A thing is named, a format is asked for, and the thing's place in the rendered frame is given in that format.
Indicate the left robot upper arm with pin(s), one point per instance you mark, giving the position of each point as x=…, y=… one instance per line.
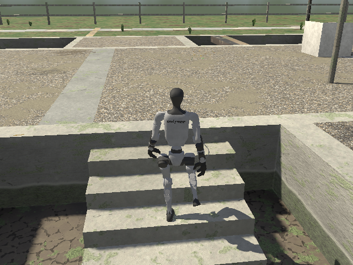
x=156, y=125

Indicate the robot left forearm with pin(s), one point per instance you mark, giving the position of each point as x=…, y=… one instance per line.
x=152, y=143

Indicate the robot right forearm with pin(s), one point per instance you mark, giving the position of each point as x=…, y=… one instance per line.
x=200, y=151

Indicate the robot right hand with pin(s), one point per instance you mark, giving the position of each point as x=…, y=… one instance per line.
x=202, y=168

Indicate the right robot foot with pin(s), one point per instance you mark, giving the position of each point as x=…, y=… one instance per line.
x=196, y=202

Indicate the robot left hand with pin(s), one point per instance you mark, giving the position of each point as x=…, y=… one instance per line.
x=154, y=150

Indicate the right robot upper arm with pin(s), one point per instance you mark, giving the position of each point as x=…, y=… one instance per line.
x=195, y=127

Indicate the left robot thigh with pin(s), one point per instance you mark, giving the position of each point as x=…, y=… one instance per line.
x=163, y=164

